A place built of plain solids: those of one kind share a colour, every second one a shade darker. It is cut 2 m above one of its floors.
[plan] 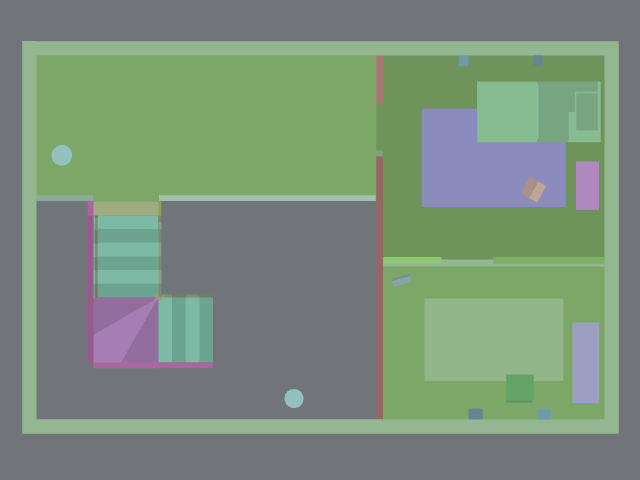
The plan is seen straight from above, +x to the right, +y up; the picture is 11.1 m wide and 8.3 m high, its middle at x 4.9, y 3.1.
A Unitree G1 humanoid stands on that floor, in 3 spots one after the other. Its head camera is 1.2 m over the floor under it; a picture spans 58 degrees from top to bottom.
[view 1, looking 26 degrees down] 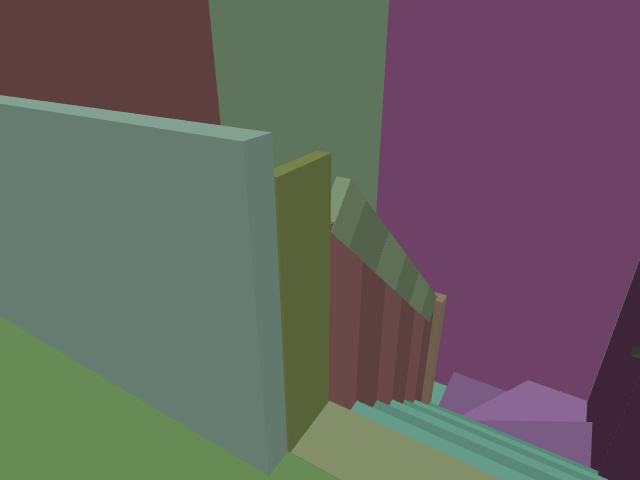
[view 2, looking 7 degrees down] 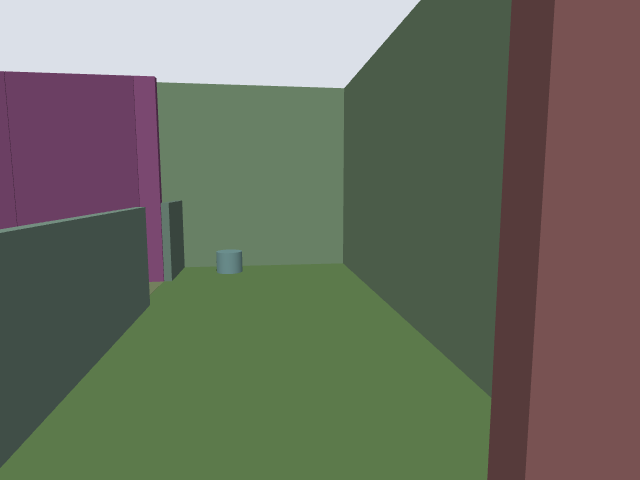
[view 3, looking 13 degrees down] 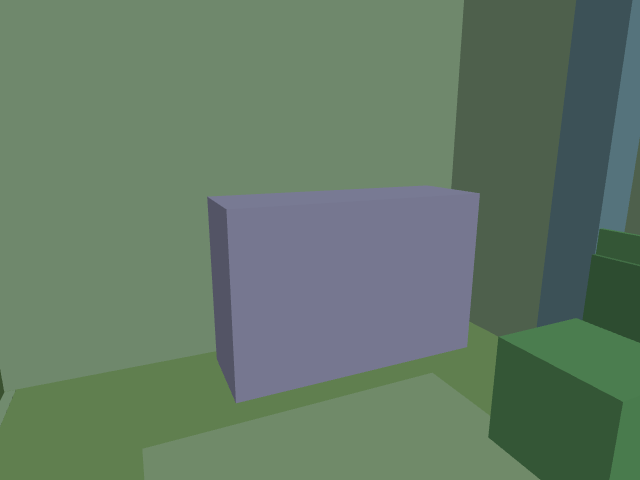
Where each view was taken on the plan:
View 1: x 1.54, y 4.52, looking -59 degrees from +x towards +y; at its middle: head_guard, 1.22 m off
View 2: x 6.63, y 4.99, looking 172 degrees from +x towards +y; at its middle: wall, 6.75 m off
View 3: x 7.45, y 2.05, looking -24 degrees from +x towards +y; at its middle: slotfit_study_wall_table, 2.04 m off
